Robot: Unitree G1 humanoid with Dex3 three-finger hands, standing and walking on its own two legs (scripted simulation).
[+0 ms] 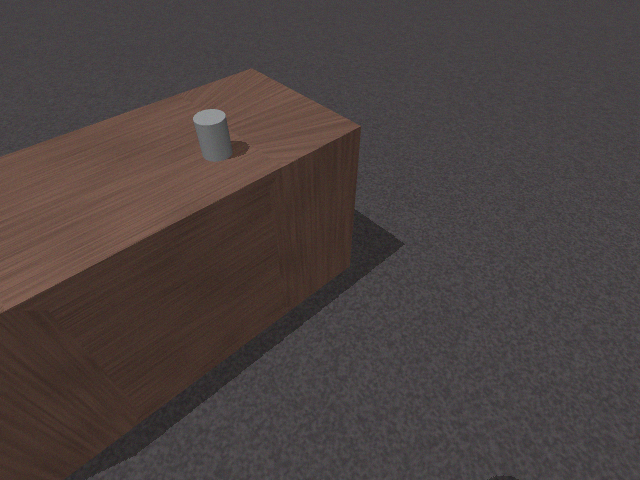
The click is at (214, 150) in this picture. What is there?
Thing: squat round
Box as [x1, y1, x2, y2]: [193, 109, 232, 161]
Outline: 200,111 194,115 193,121 203,157 212,161 222,160 228,157 231,154 232,150 224,113 217,109 207,109
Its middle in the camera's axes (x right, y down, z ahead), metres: -0.28 -0.28 +1.01
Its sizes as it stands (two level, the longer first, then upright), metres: 0.081 0.081 0.107
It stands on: a support 0.65 m high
